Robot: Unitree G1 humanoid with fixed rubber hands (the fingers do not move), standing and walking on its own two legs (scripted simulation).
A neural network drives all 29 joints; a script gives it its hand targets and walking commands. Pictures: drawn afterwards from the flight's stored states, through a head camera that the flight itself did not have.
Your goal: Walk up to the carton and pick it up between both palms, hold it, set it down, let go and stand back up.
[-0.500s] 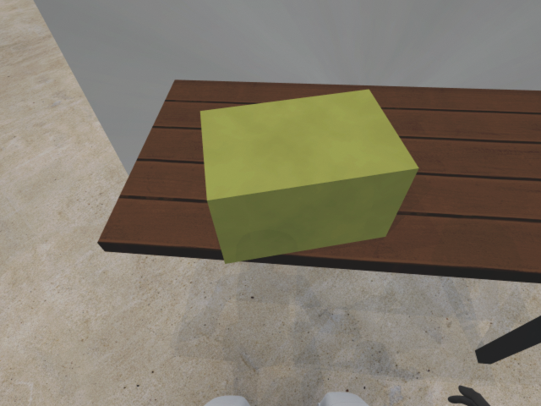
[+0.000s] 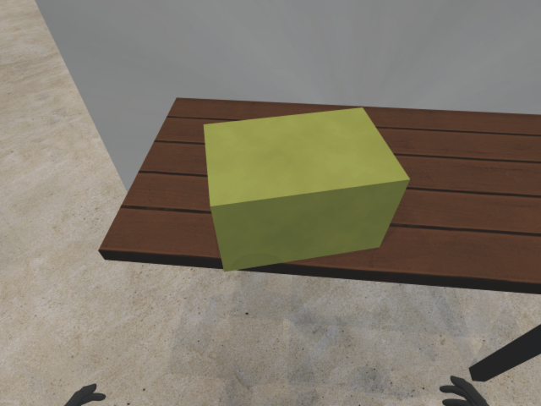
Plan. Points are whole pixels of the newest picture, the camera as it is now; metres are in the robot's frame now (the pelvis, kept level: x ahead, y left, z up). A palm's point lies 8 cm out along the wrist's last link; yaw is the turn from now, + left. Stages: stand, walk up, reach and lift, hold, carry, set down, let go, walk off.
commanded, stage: walk up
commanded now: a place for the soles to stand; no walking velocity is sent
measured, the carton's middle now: (294, 188) +0.46 -0.03 +0.04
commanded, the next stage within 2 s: stand in 0.90 s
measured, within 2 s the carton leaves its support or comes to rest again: neither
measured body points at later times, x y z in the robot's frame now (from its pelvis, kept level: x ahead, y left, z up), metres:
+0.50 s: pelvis -0.02 -0.02 +0.01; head -0.02 -0.03 +0.46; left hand +0.09 +0.30 -0.08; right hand +0.10 -0.32 -0.11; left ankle +0.00 +0.09 -0.72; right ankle +0.05 -0.13 -0.72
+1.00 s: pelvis -0.02 -0.02 +0.01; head -0.01 -0.03 +0.46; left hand +0.08 +0.30 -0.08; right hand +0.09 -0.32 -0.11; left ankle +0.00 +0.09 -0.72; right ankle +0.05 -0.13 -0.72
